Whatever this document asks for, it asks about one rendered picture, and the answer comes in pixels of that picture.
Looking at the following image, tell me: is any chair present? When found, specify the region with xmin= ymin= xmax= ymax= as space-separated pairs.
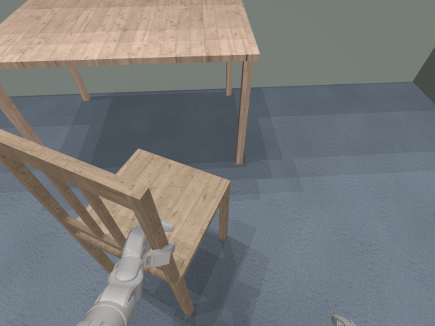
xmin=0 ymin=129 xmax=230 ymax=317

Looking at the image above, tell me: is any robot left hand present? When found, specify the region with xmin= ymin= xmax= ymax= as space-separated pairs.
xmin=121 ymin=218 xmax=175 ymax=268

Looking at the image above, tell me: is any left robot forearm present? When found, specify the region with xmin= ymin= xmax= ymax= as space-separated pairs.
xmin=74 ymin=256 xmax=144 ymax=326

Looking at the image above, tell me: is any table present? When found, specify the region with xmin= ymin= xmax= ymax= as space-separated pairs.
xmin=0 ymin=0 xmax=260 ymax=164

